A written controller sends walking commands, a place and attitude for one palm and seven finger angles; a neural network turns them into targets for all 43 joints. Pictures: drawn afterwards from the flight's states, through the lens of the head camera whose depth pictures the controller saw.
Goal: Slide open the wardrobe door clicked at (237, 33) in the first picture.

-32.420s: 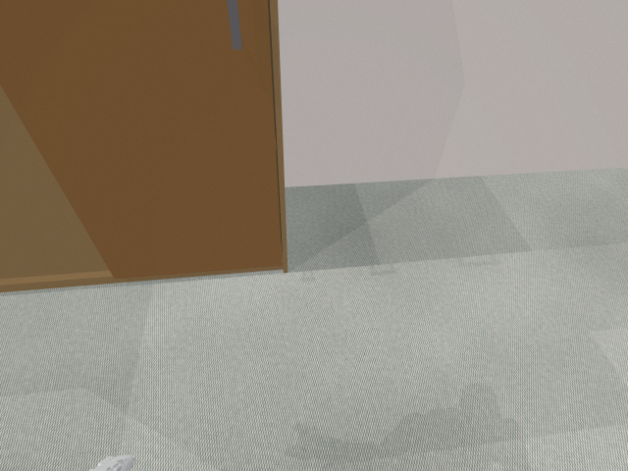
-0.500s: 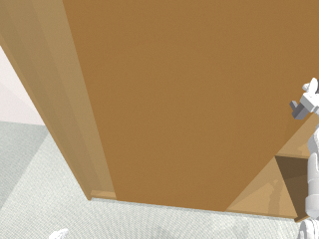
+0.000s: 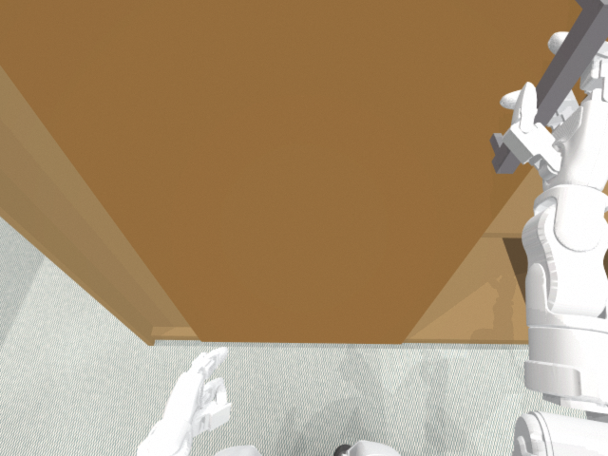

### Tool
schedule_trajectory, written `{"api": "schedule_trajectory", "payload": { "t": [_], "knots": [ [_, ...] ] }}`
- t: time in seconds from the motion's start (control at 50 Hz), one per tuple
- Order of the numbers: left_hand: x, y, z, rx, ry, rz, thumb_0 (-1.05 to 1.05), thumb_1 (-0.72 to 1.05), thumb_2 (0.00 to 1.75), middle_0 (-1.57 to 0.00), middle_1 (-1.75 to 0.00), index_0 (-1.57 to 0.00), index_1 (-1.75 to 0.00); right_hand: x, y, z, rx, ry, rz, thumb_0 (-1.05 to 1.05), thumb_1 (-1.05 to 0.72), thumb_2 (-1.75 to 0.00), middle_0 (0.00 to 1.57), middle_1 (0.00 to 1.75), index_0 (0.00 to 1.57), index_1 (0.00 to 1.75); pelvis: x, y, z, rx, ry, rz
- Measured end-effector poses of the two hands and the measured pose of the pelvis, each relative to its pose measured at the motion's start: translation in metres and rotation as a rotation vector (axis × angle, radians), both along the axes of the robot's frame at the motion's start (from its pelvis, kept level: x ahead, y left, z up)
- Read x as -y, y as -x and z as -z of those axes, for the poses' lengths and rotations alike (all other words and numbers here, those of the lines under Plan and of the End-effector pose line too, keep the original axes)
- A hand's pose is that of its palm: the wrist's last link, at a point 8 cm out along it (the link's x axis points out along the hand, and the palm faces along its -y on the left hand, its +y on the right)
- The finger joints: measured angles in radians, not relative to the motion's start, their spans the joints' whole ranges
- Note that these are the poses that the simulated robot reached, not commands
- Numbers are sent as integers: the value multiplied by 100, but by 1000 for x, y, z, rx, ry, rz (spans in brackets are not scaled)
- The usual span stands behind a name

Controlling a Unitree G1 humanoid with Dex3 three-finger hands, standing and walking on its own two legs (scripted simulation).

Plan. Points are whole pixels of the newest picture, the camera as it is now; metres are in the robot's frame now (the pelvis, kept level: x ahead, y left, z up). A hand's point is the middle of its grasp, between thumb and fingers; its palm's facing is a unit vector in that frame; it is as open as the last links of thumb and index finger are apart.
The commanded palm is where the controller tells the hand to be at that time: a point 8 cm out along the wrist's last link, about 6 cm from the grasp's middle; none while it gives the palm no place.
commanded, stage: stop walking and hold the door there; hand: right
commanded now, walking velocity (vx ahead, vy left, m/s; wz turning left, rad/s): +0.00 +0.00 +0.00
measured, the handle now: (538, 90) +0.44 -0.24 +0.23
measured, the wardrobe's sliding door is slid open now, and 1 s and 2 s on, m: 0.45 0.45 0.45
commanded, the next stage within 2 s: loosen the grip on the handle in 0.42 s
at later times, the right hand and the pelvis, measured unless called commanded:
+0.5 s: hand (516, 127) +0.39 -0.21 +0.22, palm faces +0.34 +0.94 -0.07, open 7.0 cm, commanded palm +0.36 -0.25 +0.21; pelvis +0.00 +0.00 +0.00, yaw +0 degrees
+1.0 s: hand (532, 126) +0.40 -0.23 +0.22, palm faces +0.36 +0.93 -0.09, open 14.3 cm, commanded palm +0.35 -0.26 +0.22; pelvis -0.01 +0.01 +0.00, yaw -1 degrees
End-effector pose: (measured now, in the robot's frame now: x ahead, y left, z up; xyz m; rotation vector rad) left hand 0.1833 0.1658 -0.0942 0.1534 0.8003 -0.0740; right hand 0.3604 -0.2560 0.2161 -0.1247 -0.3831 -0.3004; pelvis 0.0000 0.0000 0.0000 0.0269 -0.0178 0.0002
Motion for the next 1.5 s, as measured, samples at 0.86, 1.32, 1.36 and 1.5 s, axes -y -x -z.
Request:
{"api": "schedule_trajectory", "payload": {
  "t": [0.86,1.32,1.36,1.5],
  "knots": [
    [-81,70,-7,57,-121,-159,1,91,90,-20,-30,-20,-30,7,9,-6,-43,-32,92,-1,15,-40,44,136,14,122,-9,16,2,-9,27,21],
    [-83,33,-5,32,-136,-166,1,91,90,-20,-30,-20,-30,17,5,-5,-37,-18,32,-1,55,-20,39,124,24,115,-10,-11,0,-29,25,15],
    [-82,27,-7,45,-129,-165,1,91,90,-20,-30,-20,-30,21,6,-5,-41,-21,45,-1,55,-20,39,123,25,115,-11,-12,0,-29,26,13],
    [-83,24,-9,45,-132,-162,1,91,90,-20,-30,-20,-30,51,17,-8,-44,-28,118,-2,55,-20,31,118,25,115,-14,-13,1,-30,25,15]
  ]
}}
